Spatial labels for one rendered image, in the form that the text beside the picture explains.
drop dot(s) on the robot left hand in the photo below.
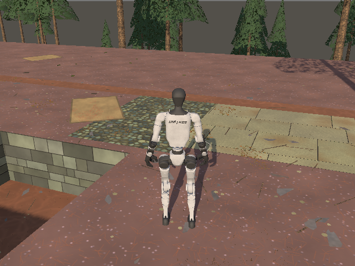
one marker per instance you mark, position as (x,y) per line
(152,158)

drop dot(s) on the robot right foot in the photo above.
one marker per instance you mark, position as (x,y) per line
(191,223)

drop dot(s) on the robot left upper arm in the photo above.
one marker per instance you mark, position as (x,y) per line
(157,126)

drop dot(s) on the left robot forearm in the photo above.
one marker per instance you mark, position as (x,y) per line
(151,147)

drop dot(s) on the right robot forearm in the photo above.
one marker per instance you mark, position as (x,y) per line
(202,147)

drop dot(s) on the robot right upper arm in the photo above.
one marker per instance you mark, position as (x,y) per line
(197,126)

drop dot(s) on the robot right hand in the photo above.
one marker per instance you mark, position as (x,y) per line
(201,157)

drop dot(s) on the robot right thigh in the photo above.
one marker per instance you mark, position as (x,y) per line
(190,165)

